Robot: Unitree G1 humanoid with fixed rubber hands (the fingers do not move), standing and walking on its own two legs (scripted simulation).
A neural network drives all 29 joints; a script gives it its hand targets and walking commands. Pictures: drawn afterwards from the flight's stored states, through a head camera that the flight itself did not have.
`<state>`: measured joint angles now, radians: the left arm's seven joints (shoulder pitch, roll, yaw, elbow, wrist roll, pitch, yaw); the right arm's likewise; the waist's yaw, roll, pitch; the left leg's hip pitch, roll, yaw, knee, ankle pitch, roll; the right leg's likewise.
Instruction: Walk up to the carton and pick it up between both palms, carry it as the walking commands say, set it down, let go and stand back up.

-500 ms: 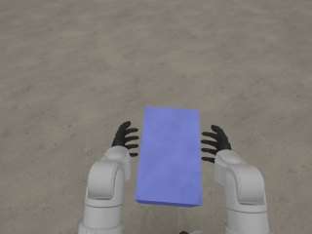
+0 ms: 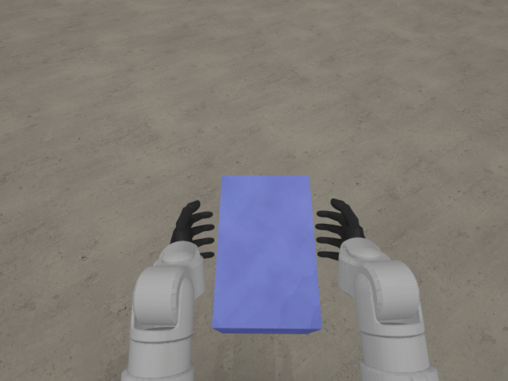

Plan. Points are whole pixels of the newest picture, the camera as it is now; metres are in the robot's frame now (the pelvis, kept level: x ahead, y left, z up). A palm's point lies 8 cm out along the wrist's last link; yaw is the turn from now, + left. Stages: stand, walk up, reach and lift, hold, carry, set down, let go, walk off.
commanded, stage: carry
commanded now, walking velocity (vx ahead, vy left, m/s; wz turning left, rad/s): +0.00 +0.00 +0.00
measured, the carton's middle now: (265, 255) +0.33 +0.01 -0.01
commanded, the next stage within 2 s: none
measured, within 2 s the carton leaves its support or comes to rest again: neither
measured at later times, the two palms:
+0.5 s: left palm (208, 184) +0.40 +0.11 +0.09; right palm (351, 189) +0.40 -0.13 +0.09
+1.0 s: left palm (204, 212) +0.34 +0.11 +0.09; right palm (358, 217) +0.35 -0.13 +0.09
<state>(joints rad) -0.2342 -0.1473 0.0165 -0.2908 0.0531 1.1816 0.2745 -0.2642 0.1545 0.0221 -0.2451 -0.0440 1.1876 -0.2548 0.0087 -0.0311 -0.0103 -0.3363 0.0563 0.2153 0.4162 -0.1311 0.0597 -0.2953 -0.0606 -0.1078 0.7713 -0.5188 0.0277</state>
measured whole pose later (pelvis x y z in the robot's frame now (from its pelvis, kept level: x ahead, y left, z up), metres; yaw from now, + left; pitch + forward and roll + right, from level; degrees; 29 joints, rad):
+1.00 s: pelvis +0.07 -0.01 -0.01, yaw +1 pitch +1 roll +0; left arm -0.26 -0.15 0.00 -0.21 0.05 1.20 0.25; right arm -0.24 0.15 -0.01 -0.22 -0.05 1.21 -0.25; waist 0.00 -0.01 -0.06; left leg -0.25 0.06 0.19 0.51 -0.28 0.02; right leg -0.33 -0.07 -0.16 0.49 -0.18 -0.01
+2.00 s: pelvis +0.06 -0.01 -0.01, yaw +1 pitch +1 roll +0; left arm -0.20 -0.14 0.01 -0.03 0.06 0.93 0.20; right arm -0.19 0.14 -0.03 -0.03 -0.07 0.93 -0.19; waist 0.01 -0.01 -0.04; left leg -0.27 0.06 0.19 0.55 -0.30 0.03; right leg -0.34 -0.07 -0.15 0.50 -0.17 -0.01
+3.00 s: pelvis +0.26 -0.13 -0.02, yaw -19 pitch +1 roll -2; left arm -0.22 -0.15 -0.03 -0.21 0.03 1.20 0.26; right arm -0.17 0.14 0.00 -0.26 -0.03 1.23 -0.27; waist 0.03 0.02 -0.02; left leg -0.44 0.17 -0.01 1.38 -0.48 -0.11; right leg -0.36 0.05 -0.16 0.58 -0.25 -0.10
